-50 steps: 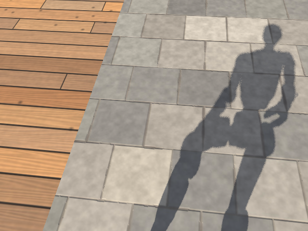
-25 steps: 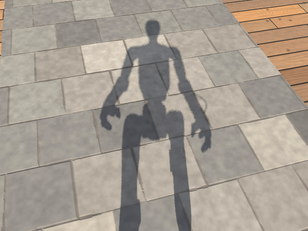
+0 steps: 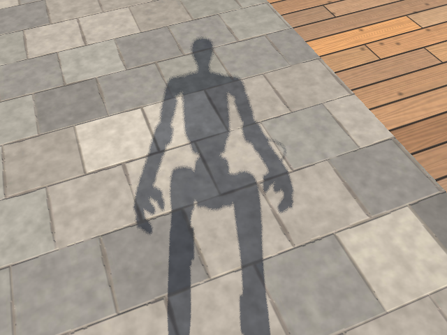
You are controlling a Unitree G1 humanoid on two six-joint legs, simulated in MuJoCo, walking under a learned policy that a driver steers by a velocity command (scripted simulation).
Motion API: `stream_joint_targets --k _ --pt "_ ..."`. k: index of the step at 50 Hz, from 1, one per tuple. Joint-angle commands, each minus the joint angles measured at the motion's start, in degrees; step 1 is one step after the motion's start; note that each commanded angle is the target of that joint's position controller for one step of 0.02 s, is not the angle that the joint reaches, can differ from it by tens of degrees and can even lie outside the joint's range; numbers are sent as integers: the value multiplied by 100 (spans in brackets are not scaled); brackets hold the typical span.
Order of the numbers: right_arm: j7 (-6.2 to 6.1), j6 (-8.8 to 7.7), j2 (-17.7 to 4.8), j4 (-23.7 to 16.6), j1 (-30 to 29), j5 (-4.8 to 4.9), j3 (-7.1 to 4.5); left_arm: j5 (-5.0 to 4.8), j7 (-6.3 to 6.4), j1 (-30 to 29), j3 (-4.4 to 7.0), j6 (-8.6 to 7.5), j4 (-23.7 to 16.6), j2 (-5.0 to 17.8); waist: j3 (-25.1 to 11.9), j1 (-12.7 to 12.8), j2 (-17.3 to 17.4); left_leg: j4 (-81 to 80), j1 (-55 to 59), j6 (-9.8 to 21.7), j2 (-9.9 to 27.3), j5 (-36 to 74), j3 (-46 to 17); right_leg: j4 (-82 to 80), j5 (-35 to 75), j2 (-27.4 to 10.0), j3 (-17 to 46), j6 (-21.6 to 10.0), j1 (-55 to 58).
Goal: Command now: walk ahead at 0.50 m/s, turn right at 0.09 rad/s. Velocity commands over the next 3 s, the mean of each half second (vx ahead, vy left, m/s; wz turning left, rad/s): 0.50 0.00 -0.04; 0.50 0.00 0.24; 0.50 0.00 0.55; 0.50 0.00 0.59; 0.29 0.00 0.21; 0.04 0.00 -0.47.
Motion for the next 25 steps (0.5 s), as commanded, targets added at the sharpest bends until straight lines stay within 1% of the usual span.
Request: stream_joint_targets --k 1,5,7,9,10,11,12,13,14,15,16,17,18,19,20,21,23,24,25 --pt "12 -28 -271 -358 -299 9 -52 -16 9 67 127 -121 -196 682 278 -34 -494 -573 -414 -77 38 660 36 -799 1600 -1529 944 -667 -42" --pt "19 -65 -207 -577 -1010 36 12 12 34 457 104 -137 25 712 388 178 -529 -1483 -369 20 -149 1120 195 -728 2070 -1550 748 -567 379" --pt "18 -85 -229 -694 -1306 36 26 44 68 641 93 -126 147 739 461 258 -532 -1816 -371 132 -249 1064 261 -633 2323 -1641 727 -544 707" --pt "15 -115 -269 -779 -1433 33 24 72 113 700 96 -111 242 805 497 237 -545 -2084 -283 285 -355 788 293 -451 2744 -1767 731 -509 1029" --pt "6 -136 -289 -783 -1375 33 18 81 134 652 99 -106 270 846 473 167 -560 -2214 -96 378 -438 581 333 -284 3162 -1803 692 -469 1127" --pt "-21 -157 -323 -728 -1158 39 -1 94 149 539 103 -107 277 897 362 30 -600 -2343 321 484 -590 345 405 18 3936 -1793 611 -395 1149" --pt "-70 -180 -404 -593 -727 40 -45 113 159 455 117 -106 293 965 111 -164 -662 -2427 927 590 -795 114 484 544 4778 -1756 548 -314 1157" --pt "-126 -225 -498 -317 95 20 -108 111 153 360 122 -81 309 1001 -337 -540 -557 -2760 1898 718 -988 195 572 1540 5109 -1582 389 -217 1029" --pt "-197 -283 -758 -18 1120 -82 -205 71 149 336 81 -90 252 913 -959 -932 -358 -2852 3439 939 -508 261 70 2893 4020 -1353 246 -119 124" --pt "-242 -299 -1505 55 1778 -211 -397 -142 91 894 -52 -110 63 338 -1844 -806 838 -3066 5268 1627 1290 -289 -2522 5216 1024 -486 -119 165 -1841" --pt "-164 -234 -1374 89 1541 11 -376 -29 85 883 46 -116 148 632 -1991 -687 863 -3963 5244 1897 1691 -226 -4216 6159 -1883 41 575 119 -2755" --pt "-145 -214 -1104 10 834 130 -313 46 83 385 96 -92 35 744 -938 -410 334 -4019 4356 1725 1459 -691 -3259 6318 -1438 -425 798 64 -3148" --pt "-116 -234 -672 -62 382 133 -200 58 43 61 69 -119 -44 684 -382 -304 -28 -4250 3539 1573 1229 -551 -2546 5980 -988 -674 726 54 -3107" --pt "-111 -265 -454 -25 211 113 -131 55 20 -31 58 -91 -46 555 -66 -144 -39 -4469 3002 1350 923 -280 -1974 5579 -771 -879 659 65 -2899" --pt "-126 -299 -315 62 166 129 -80 134 -5 32 43 -13 -34 491 75 15 105 -4611 2590 1184 681 61 -1547 5285 -656 -998 622 130 -2617" --pt "-130 -341 -275 126 218 117 -59 174 -45 144 21 65 37 392 41 86 172 -4699 2416 1144 567 357 -1275 5186 -566 -1018 552 191 -2400" --pt "-122 -434 -400 286 494 142 -90 179 -97 23 6 136 -10 313 38 125 118 -4821 2401 1214 495 926 -982 4988 -362 -1072 419 295 -2509" --pt "-120 -456 -472 348 583 153 -109 173 -111 -194 1 155 -83 305 112 119 99 -4917 2441 1237 468 980 -859 4806 -174 -1138 362 355 -2725" --pt "-119 -466 -496 399 679 157 -113 173 -119 -452 -3 166 -166 314 189 78 79 -4997 2512 1243 434 1014 -764 4579 34 -1200 308 414 -2945"
Next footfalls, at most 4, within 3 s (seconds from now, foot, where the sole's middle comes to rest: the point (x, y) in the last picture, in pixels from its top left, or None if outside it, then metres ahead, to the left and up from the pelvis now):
0.28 left None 0.32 0.12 -0.78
0.80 right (268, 295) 0.62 -0.07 -0.78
1.34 left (189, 236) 0.83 0.19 -0.78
1.90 right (184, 157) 1.20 0.23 -0.78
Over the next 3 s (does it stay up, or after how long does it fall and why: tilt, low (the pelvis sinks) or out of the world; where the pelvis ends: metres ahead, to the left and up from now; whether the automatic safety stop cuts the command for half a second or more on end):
stays up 1.17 0.36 0.00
